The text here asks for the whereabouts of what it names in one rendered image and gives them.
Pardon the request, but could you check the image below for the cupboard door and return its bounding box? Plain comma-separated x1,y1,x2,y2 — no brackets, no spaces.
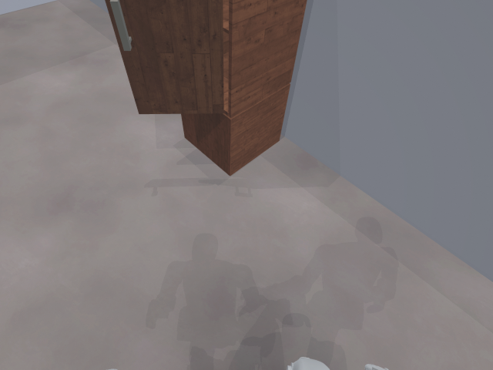
105,0,224,114

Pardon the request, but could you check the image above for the handle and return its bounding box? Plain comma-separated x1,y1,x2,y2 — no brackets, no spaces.
110,0,132,51

